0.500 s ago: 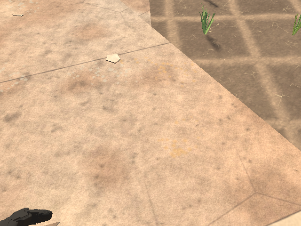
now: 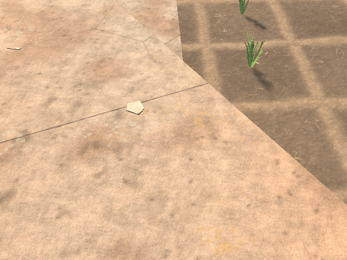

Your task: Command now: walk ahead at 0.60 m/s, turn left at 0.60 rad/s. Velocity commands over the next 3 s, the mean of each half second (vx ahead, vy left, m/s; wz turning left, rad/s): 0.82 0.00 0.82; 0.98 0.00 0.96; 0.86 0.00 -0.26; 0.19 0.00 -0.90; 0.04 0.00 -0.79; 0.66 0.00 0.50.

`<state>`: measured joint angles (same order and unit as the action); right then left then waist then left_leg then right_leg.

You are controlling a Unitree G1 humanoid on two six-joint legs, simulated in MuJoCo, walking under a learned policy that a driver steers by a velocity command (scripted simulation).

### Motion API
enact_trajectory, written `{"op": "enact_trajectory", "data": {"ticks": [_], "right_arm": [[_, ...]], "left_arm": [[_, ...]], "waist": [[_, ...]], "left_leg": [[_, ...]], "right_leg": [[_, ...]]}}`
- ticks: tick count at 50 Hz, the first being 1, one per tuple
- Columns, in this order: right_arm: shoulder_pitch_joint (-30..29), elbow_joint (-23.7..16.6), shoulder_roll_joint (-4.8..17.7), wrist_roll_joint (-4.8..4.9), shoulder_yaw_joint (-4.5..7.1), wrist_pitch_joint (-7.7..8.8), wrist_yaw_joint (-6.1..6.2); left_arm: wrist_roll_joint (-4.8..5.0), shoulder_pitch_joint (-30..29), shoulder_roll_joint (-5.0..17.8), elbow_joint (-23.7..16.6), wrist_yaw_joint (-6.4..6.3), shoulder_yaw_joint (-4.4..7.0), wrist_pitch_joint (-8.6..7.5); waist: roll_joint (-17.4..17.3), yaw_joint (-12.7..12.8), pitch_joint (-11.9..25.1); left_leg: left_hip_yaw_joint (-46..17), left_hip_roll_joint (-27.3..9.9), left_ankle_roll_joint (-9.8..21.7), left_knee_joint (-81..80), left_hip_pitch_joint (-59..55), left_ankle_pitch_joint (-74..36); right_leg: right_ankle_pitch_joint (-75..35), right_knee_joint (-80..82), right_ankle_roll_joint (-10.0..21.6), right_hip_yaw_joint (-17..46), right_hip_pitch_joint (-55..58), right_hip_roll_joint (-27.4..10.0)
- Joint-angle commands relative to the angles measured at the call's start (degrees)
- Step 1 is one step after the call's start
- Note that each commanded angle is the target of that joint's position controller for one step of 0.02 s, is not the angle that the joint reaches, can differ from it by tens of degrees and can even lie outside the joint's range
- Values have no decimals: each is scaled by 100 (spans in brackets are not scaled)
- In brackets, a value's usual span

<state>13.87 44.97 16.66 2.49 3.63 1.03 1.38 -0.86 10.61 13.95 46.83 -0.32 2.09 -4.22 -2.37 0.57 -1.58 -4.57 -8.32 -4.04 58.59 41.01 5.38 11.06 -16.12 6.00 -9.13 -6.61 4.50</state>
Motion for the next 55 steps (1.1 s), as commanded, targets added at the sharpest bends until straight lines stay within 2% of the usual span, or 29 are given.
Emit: {"op": "enact_trajectory", "data": {"ticks": [1,2,6,10,12,13,14,15,16,17,19,22,26,28,31,33,34,35,36,37,38,39,40,41,44,48,52,54,55], "right_arm": [[-307,-435,453,5,153,91,-89],[-361,-388,283,-604,83,-105,-298],[-1161,-764,245,-461,64,-201,-684],[-1479,-988,255,-442,21,-177,-700],[-958,-884,329,-379,63,-194,-594],[-213,-692,466,-347,141,-160,-533],[984,-359,671,-377,264,-83,-464],[1870,-87,1483,-422,550,-98,-347],[1507,-175,2006,-407,661,-158,-319],[1570,-275,1846,-407,604,-161,-308],[1262,-152,1390,-361,474,-91,-191],[602,-334,965,-264,269,76,-149],[671,-372,1089,-286,288,235,-204],[749,-364,1207,-281,348,258,-211],[727,-346,1360,-211,409,309,-187],[585,-359,1561,-241,453,318,-165],[347,-381,1709,-305,477,314,-187],[75,-448,1420,-373,388,370,-209],[165,-749,364,-275,120,414,-202],[752,-1008,301,-101,-19,397,-226],[492,-742,678,-259,8,276,-194],[234,-698,837,-379,32,202,-257],[-1,-690,834,-437,44,129,-345],[-154,-797,708,-493,19,57,-433],[-607,-1089,352,-481,-116,-145,-576],[-1301,-1444,373,-419,-197,-178,-647],[-1957,-1476,199,-468,-352,-24,-736],[-1817,-1355,387,-511,-304,33,-641],[-1347,-1218,545,-564,-238,59,-578]], "left_arm": [[41,-2,874,-212,-75,265,-104],[-65,509,782,-14,-12,236,-121],[-139,802,909,25,-10,308,-172],[-194,1016,1080,122,-64,350,-93],[-147,850,1274,85,-57,364,-41],[-125,826,1422,60,-52,391,30],[-56,621,1506,-39,-31,390,82],[-24,595,1101,-325,30,254,40],[-78,205,622,-753,130,140,-132],[-147,-567,922,-1018,129,123,-233],[-112,-291,851,-954,94,47,-335],[-322,161,846,-904,146,17,-14],[-220,-880,682,-1413,240,-111,105],[-127,-1279,607,-1557,282,-179,57],[-40,-1237,823,-1596,234,-129,0],[-29,-309,1198,-1325,110,34,-11],[0,834,1420,-1050,3,161,-12],[-38,2104,1683,-785,-145,295,-4],[-309,2731,2178,-697,-227,408,-43],[-323,1701,2213,-872,-135,422,-39],[-267,783,1513,-1082,-106,322,-3],[-217,588,1108,-1065,-84,231,24],[-224,628,966,-935,-78,194,28],[-208,805,882,-741,-99,150,-12],[-51,1149,663,-313,16,99,-208],[-94,948,743,-207,63,105,-358],[-89,1612,989,164,54,119,-347],[-43,1764,1366,298,-3,150,-243],[-33,1759,1586,355,-45,174,-164]], "waist": [[509,138,56],[215,168,-203],[659,442,-534],[575,392,-621],[700,5,-133],[749,-404,298],[579,-1046,886],[-384,-1331,1465],[-1417,-907,1659],[-360,-1157,1364],[447,-601,426],[218,4,74],[29,-104,-546],[-147,-298,-518],[-231,-299,-178],[-128,146,446],[28,814,1037],[180,1458,1627],[1983,1354,2137],[3086,410,2276],[1865,295,1343],[1012,289,848],[629,268,541],[697,203,286],[727,59,-137],[606,-142,-479],[258,70,-902],[551,-138,-608],[739,-472,-205]], "left_leg": [[-213,-164,108,-223,820,-409],[334,-19,214,-412,715,-360],[696,0,607,-1151,748,-358],[1144,255,1042,-1680,543,483],[1610,861,1387,-1808,-690,1199],[1748,1248,1540,-1751,-1653,1578],[1568,1460,1762,-2196,-3343,1409],[-337,614,2221,-2872,-5312,2938],[-3568,-500,2856,-4046,-6422,3674],[-3797,-624,2698,-4285,-6518,2698],[-2581,-393,2297,-4229,-5059,1127],[-1637,308,2206,-4508,-3520,765],[-1379,711,2179,-4994,-2398,214],[-1331,805,1980,-4966,-2379,-421],[-1601,518,1680,-4740,-2886,-1567],[-1662,542,1416,-3661,-3352,-3107],[-1505,714,1285,-2285,-3140,-3493],[-1295,1021,1159,-589,-2330,-2896],[-818,1730,1131,1590,-804,1397],[-582,1654,1185,2356,21,2243],[-353,1129,1192,2509,268,1521],[-172,847,1132,2198,154,1134],[-105,666,1063,1978,32,1051],[-108,519,1001,1865,23,1051],[-7,234,920,1671,362,747],[290,303,894,577,299,-326],[1021,803,1264,-1499,-764,-632],[1323,1295,1383,-1915,-1367,-84],[1306,1471,1458,-2052,-1989,333]], "right_leg": [[286,1081,622,1086,894,-2070],[347,1132,449,628,742,-1914],[525,1172,183,173,1136,-2017],[-968,731,72,-338,1809,-2203],[-4233,-338,-32,-742,1716,-2111],[-5604,-1483,-9,-830,1493,-2125],[-5548,-3164,-112,-925,562,-2058],[-3250,-5230,-450,-916,-1516,-1524],[1594,-6997,-779,91,-3846,-321],[1223,-7254,-713,1055,-4740,-548],[687,-6243,-636,1194,-4307,-1109],[835,-5399,-868,1168,-3369,-1272],[-41,-3592,-1080,775,-3097,-1090],[-848,-2466,-1039,749,-2570,-883],[-1482,-1659,-837,918,-1663,-693],[-765,-1636,-721,936,-537,-397],[-257,-1732,-673,808,631,-357],[508,-1893,-623,1113,2043,-819],[3401,-967,-446,3389,3097,-2426],[4311,501,-136,6301,2774,-3117],[4601,403,18,5587,1884,-2919],[3645,223,43,4496,1173,-2700],[2640,211,-23,3674,713,-2459],[2009,275,-63,3018,365,-2311],[620,568,-245,1734,90,-2177],[-713,987,-313,241,-277,-1838],[-2475,1595,-179,-379,-103,-1755],[-5580,941,-18,-408,689,-1907],[-6724,65,27,-356,951,-2016]]}}
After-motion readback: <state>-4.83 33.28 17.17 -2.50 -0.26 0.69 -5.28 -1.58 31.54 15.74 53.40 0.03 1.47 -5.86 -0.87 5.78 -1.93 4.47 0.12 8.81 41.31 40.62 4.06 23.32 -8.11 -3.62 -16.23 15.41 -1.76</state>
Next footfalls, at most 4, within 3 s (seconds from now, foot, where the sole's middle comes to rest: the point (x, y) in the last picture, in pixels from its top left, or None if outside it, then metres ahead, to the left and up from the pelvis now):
0.28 left None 0.31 0.20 -0.78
0.70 right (134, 190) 0.78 0.23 -0.78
1.14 left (33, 172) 0.87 0.69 -0.78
1.56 right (14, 114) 1.23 0.90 -0.78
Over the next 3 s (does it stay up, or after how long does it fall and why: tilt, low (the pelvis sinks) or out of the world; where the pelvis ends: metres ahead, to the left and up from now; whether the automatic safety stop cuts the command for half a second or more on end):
stays up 1.43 0.99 -0.04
